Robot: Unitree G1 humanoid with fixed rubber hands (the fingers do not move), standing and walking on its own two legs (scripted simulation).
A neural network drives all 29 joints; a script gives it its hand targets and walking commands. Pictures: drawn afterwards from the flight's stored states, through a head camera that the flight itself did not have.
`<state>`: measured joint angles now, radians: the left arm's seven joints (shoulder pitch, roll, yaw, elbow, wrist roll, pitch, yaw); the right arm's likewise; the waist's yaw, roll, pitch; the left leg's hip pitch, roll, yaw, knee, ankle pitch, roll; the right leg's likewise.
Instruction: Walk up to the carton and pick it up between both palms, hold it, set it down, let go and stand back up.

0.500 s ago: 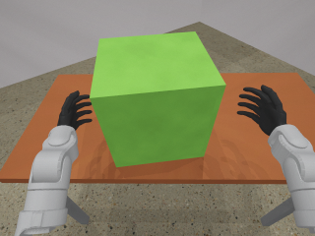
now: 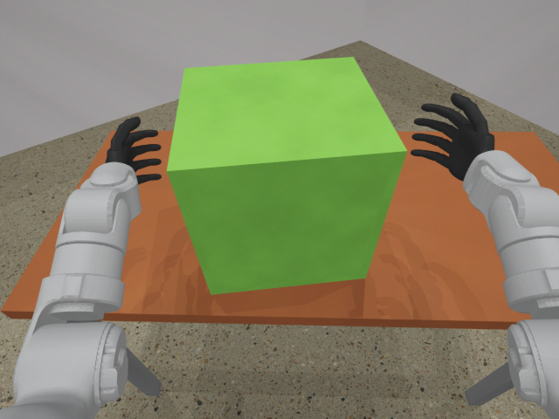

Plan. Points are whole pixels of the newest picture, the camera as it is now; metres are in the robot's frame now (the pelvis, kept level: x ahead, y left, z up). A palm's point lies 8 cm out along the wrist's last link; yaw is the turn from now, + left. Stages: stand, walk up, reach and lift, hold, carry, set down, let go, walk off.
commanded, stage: reach and lift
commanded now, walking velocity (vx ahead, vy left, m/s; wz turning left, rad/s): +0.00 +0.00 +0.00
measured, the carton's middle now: (280, 179) +0.50 +0.04 +0.07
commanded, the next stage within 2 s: none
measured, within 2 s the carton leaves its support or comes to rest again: neither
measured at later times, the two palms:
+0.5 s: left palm (119, 140) +0.43 +0.25 +0.20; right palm (460, 117) +0.46 -0.20 +0.22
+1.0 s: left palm (126, 190) +0.42 +0.27 +0.11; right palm (450, 155) +0.47 -0.21 +0.15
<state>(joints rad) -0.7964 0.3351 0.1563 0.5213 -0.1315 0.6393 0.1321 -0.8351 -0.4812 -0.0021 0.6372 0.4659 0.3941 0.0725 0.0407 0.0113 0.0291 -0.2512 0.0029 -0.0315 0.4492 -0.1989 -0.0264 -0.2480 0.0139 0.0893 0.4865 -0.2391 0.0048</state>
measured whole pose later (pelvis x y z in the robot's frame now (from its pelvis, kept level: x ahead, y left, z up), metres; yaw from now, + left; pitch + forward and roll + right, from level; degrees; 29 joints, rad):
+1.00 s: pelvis +0.01 +0.00 +0.00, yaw +0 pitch +6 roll +1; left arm -0.94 0.38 0.15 1.15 -0.20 0.13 0.05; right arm -1.05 -0.48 0.13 1.11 0.47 0.17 0.10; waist 0.05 0.01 -0.01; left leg -0.36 0.00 -0.03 0.45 -0.20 -0.03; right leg -0.36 0.01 0.09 0.49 -0.24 0.01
